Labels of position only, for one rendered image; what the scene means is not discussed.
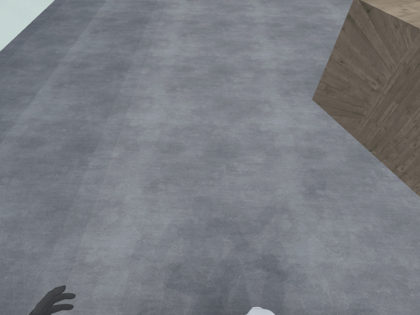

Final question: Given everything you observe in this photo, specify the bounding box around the pedestal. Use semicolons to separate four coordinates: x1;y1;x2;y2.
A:
312;0;420;197

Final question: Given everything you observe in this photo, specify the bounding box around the robot left hand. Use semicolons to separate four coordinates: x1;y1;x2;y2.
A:
29;285;75;315

